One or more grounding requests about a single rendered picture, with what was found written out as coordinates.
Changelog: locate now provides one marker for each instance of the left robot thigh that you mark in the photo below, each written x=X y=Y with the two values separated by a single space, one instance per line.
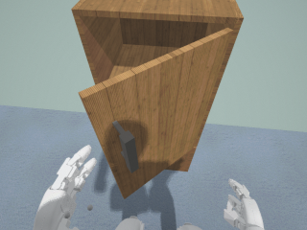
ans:
x=131 y=224

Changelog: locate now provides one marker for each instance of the cupboard door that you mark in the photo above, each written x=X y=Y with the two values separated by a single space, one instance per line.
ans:
x=161 y=102

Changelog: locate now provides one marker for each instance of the handle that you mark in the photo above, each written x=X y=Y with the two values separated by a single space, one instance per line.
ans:
x=129 y=151

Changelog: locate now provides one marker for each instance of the robot right hand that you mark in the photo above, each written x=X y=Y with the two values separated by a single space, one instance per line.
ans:
x=246 y=213

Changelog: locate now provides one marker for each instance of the robot left hand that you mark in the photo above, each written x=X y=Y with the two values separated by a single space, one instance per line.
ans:
x=59 y=199

